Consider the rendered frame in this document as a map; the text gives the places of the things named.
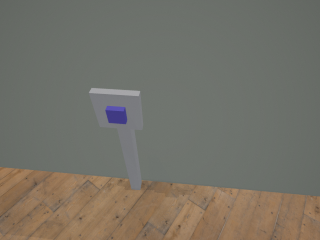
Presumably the panel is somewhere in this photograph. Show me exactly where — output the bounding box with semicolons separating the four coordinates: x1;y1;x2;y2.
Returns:
89;88;144;190

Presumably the button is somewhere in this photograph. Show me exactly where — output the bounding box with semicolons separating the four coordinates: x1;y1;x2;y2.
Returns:
105;106;127;124

